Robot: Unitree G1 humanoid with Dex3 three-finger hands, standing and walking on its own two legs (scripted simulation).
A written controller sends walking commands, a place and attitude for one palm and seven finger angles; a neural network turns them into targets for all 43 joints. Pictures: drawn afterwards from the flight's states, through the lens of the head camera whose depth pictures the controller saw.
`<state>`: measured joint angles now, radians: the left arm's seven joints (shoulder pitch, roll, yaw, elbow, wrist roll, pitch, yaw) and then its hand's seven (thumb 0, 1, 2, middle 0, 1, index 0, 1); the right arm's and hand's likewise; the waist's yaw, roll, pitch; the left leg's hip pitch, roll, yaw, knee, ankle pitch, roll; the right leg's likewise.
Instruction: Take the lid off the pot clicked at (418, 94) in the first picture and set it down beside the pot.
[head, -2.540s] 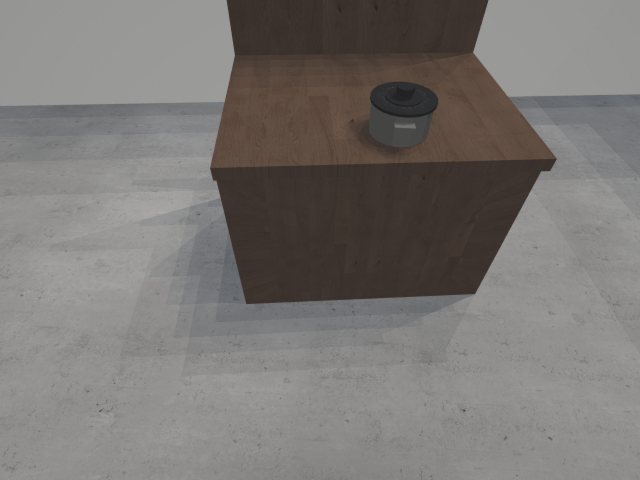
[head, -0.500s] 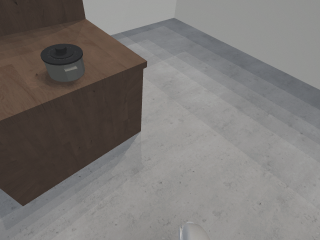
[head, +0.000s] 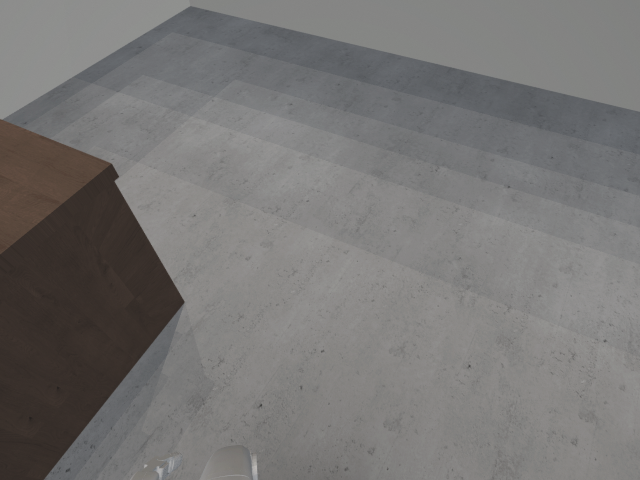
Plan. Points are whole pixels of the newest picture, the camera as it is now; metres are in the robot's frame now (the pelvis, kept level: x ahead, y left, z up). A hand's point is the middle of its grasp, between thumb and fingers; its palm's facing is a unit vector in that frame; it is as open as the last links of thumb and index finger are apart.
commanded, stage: walk to a spot facing it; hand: left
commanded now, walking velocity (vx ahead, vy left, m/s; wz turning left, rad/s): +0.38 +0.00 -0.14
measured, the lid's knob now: out of the picture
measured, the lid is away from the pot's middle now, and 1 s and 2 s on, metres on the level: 0.00 0.00 0.00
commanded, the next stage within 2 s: turn to face it in 0.26 s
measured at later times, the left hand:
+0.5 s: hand out of the picture +0.08 +0.18 -0.17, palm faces +0.08 -0.99 -0.15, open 7.4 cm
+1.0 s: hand (184, 312) +0.40 +0.24 -0.14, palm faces +0.14 -0.97 -0.22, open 7.4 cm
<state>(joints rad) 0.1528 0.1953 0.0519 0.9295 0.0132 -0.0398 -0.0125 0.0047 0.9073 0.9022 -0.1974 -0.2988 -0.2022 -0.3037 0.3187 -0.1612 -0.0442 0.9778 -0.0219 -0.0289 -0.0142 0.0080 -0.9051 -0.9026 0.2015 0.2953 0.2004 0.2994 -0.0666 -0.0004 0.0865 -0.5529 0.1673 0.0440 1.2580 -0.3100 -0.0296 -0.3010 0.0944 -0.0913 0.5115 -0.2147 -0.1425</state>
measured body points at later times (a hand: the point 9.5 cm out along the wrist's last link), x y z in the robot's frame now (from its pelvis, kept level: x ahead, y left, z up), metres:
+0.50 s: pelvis +0.22 +0.04 -0.01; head +0.23 +0.05 +0.44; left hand +0.08 +0.24 -0.16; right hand +0.36 -0.18 -0.13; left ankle +0.31 +0.10 -0.73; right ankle +0.05 -0.03 -0.70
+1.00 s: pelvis +0.27 +0.03 +0.01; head +0.30 +0.05 +0.46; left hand +0.39 +0.29 -0.13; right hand +0.28 -0.22 -0.13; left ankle +0.31 +0.10 -0.73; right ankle +0.29 -0.13 -0.69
